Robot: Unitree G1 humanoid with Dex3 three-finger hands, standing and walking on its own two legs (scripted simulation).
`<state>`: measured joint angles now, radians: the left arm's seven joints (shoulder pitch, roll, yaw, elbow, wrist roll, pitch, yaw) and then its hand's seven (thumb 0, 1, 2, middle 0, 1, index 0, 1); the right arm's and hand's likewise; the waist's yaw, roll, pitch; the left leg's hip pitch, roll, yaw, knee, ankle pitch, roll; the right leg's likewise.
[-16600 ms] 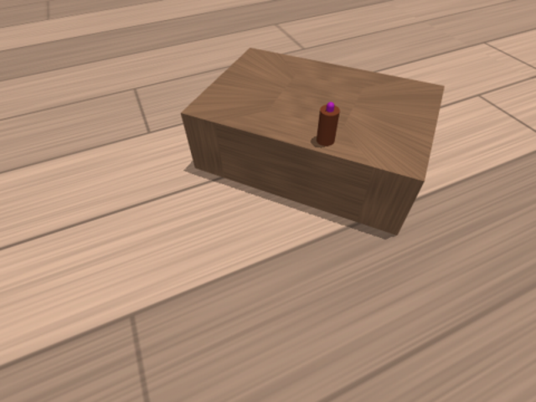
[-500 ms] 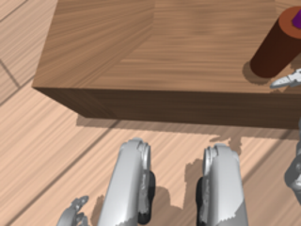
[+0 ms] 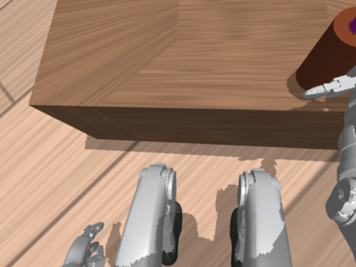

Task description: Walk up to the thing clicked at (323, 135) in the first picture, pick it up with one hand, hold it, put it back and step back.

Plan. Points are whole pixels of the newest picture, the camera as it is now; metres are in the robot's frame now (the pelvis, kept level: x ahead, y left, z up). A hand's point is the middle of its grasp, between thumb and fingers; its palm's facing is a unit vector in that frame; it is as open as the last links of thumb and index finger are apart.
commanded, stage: close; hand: right
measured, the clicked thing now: (338, 50) +0.52 -0.25 +0.03
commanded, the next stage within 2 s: settle in 0.64 s
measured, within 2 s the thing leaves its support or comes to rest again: leaves its support in 1.18 s
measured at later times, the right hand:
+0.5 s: hand (335, 57) +0.51 -0.25 +0.02, palm faces +0.18 +0.98 -0.02, open 12.0 cm
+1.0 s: hand (333, 58) +0.51 -0.24 +0.02, palm faces +0.18 +0.98 -0.03, open 10.5 cm
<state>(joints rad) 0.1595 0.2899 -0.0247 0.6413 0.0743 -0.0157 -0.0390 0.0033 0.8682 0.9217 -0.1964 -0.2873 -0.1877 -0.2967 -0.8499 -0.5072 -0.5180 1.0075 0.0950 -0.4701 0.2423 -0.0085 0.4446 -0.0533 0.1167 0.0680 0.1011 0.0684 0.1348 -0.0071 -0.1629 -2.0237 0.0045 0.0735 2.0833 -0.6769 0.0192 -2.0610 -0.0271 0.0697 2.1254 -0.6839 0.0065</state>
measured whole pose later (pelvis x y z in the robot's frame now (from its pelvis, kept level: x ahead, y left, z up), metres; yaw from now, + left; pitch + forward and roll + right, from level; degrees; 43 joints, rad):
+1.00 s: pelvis +0.00 +0.00 +0.01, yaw +0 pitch +35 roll +4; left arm 0.18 0.28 -0.02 0.64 0.07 0.01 -0.03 0.00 0.90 0.90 -0.20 -0.30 -0.21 -0.30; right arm -0.84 -0.49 -0.47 0.95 0.07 -0.42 0.17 0.00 0.41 -1.06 0.67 0.99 0.67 0.99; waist 0.15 -0.01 -0.16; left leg -1.99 0.01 0.07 2.04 -0.67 0.01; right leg -2.03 -0.02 0.06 2.08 -0.67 0.00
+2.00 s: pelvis +0.02 -0.01 +0.11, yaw -1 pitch +34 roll +4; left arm 0.18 0.25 0.01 0.68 0.05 -0.04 0.00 0.00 0.91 0.89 -0.19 -0.29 -0.20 -0.29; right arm -0.67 -0.40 -0.43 0.85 0.10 -0.41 0.14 0.00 0.49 -1.15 0.67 1.04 0.67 1.04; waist 0.13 -0.01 -0.17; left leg -1.67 -0.01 0.05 1.72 -0.64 0.00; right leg -1.71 -0.03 0.04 1.77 -0.65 -0.01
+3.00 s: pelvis +0.04 -0.01 +0.22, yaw -2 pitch +23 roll +3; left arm 0.21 0.24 0.03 0.71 0.02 -0.09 0.04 0.01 0.91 0.89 -0.20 -0.30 -0.21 -0.29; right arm -0.37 -0.27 -0.27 0.60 0.14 -0.36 0.04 0.00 0.49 -1.15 0.67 1.04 0.67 1.04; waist 0.07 -0.01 -0.15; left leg -1.18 -0.01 0.04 1.32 -0.55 0.00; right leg -1.22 -0.03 0.02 1.37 -0.57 -0.01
